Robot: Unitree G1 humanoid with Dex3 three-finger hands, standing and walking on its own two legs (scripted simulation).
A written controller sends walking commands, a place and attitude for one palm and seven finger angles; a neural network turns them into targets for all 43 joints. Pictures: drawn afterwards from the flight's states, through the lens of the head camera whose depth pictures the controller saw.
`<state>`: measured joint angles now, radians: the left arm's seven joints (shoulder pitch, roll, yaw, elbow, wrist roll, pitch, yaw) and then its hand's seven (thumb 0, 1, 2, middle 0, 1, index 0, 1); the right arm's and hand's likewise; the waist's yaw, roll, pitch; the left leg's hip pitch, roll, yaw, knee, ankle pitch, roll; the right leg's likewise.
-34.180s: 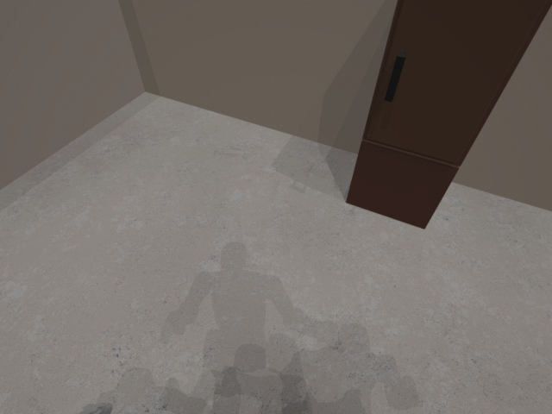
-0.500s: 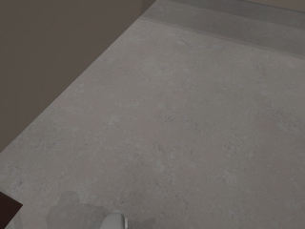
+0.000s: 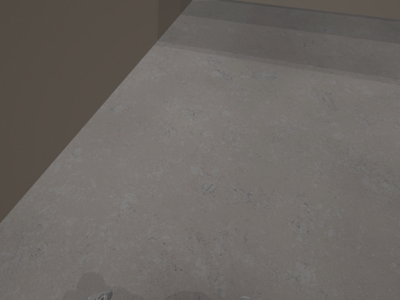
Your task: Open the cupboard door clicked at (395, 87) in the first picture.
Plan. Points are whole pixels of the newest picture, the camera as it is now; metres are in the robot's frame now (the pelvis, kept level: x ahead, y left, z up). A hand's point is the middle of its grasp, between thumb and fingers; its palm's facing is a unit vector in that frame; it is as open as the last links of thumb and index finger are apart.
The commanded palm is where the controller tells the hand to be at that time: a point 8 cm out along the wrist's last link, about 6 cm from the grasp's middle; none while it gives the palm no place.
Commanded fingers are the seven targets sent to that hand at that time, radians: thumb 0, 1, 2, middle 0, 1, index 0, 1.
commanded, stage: walk to a spot facing it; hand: left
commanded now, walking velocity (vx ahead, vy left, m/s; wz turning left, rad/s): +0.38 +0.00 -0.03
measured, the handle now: out of the picture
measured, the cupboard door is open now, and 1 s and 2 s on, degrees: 54 54 54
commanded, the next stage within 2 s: turn to face it in 0.74 s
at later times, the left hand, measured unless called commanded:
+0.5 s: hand (138, 243) +0.27 +0.18 -0.16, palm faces +0.04 -0.98 -0.17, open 7.4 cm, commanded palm none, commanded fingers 0.00 0.90 0.90 -0.20 -0.30 -0.20 -0.30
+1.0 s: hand (170, 204) +0.39 +0.11 -0.18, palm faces +0.21 -0.97 -0.12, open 7.4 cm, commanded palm none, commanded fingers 0.00 0.90 0.90 -0.20 -0.30 -0.20 -0.30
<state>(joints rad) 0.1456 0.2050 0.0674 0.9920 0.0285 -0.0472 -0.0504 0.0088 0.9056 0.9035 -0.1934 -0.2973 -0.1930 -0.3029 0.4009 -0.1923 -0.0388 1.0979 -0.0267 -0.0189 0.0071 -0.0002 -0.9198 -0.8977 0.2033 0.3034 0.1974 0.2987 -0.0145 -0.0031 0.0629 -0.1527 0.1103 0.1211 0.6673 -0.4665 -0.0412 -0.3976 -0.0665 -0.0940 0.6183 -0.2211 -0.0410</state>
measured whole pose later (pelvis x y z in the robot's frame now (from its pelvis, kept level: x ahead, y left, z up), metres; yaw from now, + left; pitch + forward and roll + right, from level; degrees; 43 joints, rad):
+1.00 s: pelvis +0.48 -0.03 -0.01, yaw +7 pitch +0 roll -1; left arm 0.39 0.12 0.03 1.12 0.01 -0.04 0.00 0.01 0.91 0.90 -0.20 -0.30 -0.20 -0.30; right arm 0.09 -0.20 -0.03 0.97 -0.03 -0.04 0.02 0.00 -0.91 -0.90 0.20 0.30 0.19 0.30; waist 0.02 -0.01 0.11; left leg -0.45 0.05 0.13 0.62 -0.12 0.08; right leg -0.14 -0.09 -0.21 0.82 -0.50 0.04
